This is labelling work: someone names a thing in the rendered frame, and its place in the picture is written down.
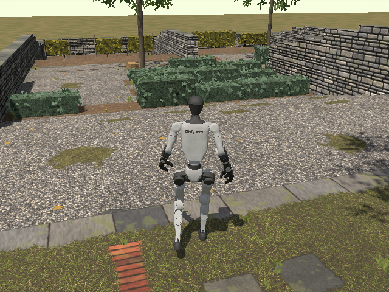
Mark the right robot upper arm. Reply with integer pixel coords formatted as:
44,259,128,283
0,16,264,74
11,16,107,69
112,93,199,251
208,122,225,156

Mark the left robot upper arm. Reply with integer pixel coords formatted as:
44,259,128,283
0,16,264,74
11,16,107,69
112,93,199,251
165,122,183,154

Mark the robot left hand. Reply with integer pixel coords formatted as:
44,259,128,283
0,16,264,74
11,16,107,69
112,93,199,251
159,161,173,171

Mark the left robot foot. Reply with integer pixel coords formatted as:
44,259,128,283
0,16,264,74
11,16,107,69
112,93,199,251
173,239,182,250

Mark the robot left thigh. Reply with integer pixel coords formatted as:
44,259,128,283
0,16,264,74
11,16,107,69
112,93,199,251
173,170,186,210

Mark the robot right hand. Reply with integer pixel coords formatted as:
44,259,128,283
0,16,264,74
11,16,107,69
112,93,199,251
220,170,234,184

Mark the left robot forearm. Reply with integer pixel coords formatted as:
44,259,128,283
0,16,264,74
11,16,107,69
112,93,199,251
160,145,171,163

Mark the right robot forearm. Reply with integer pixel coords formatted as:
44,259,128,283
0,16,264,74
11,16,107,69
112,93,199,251
219,147,232,172

